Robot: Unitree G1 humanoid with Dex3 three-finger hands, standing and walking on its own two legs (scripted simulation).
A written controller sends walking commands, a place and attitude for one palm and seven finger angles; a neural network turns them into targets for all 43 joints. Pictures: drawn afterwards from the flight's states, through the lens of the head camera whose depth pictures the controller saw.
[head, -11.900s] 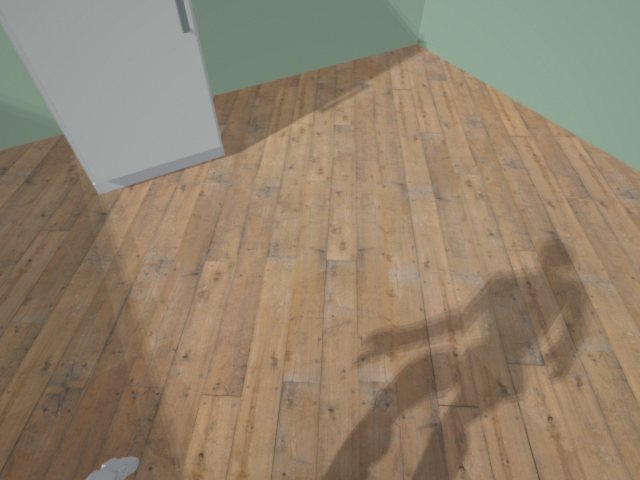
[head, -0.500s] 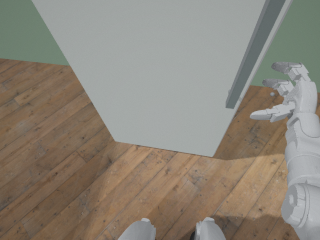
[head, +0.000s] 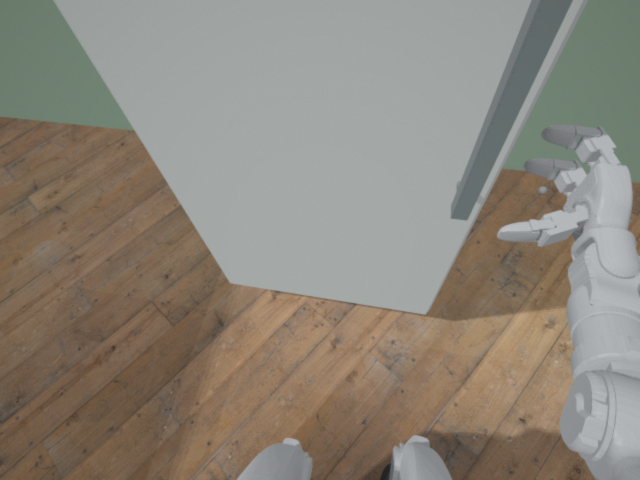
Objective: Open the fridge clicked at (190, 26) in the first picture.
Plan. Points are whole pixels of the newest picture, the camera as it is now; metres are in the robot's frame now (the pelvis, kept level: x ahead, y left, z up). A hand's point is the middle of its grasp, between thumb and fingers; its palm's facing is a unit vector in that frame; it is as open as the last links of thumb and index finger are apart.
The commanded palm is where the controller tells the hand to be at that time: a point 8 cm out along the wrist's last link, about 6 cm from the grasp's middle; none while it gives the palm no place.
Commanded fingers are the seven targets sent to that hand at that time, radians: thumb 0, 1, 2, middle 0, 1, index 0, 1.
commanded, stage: move the hooked fingers beside the handle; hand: right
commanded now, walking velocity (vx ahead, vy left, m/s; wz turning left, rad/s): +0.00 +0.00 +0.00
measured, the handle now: (503, 95) +0.53 -0.12 +0.16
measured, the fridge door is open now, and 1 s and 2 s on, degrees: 0 0 0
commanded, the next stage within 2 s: feel for the door with the fingertips in 0.32 s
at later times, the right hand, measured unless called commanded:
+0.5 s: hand (540, 195) +0.47 -0.19 +0.07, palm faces +0.05 +1.00 +0.00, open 14.0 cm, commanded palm +0.45 -0.23 +0.08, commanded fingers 0.00 0.50 -0.30 0.30 1.20 0.30 1.20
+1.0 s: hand (513, 183) +0.48 -0.16 +0.08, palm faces +0.07 +1.00 -0.01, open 14.0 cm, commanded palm +0.46 -0.20 +0.08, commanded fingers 0.00 0.50 -0.30 0.30 1.20 0.30 1.20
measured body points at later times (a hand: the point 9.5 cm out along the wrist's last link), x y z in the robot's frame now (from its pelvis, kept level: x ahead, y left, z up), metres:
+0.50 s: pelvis -0.01 +0.00 +0.00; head +0.09 -0.02 +0.44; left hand +0.03 +0.26 -0.12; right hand +0.46 -0.24 +0.08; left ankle -0.03 +0.11 -0.66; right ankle +0.05 -0.11 -0.66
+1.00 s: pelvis -0.01 +0.00 +0.00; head +0.09 -0.01 +0.44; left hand +0.02 +0.26 -0.12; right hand +0.47 -0.21 +0.08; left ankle -0.03 +0.11 -0.66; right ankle +0.05 -0.11 -0.66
